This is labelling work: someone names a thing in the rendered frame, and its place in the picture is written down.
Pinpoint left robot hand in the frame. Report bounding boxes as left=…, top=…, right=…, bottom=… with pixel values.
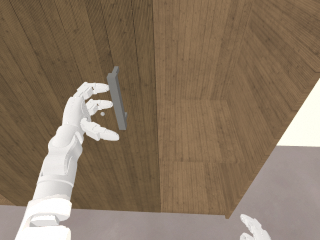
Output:
left=62, top=82, right=120, bottom=141

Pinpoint robot left upper arm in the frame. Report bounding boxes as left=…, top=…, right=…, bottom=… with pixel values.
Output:
left=17, top=225, right=71, bottom=240

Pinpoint right robot hand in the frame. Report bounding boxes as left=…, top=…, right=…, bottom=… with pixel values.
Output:
left=240, top=214, right=271, bottom=240

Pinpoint handle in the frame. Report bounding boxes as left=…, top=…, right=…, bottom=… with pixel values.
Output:
left=106, top=66, right=128, bottom=130

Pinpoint robot left forearm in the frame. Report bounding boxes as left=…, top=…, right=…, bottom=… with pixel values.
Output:
left=15, top=124, right=84, bottom=240

